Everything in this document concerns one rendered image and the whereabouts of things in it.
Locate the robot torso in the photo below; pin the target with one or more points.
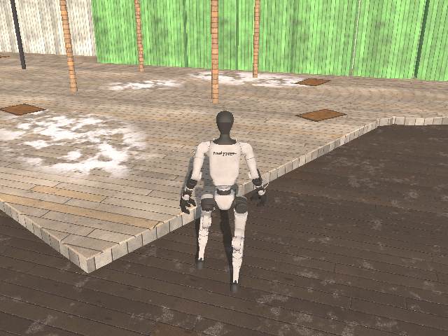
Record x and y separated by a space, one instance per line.
224 163

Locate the right robot hand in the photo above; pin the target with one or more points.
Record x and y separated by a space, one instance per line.
256 196

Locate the left robot upper arm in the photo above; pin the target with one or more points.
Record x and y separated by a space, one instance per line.
202 148

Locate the right robot forearm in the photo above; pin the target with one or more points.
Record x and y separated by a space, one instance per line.
259 184

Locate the left robot hand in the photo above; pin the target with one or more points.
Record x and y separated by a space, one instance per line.
184 203

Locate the left robot forearm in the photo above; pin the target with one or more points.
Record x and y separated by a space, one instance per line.
189 187

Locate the right robot upper arm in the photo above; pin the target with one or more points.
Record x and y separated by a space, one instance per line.
250 159

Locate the robot left shin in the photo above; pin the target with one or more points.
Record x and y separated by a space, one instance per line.
202 239

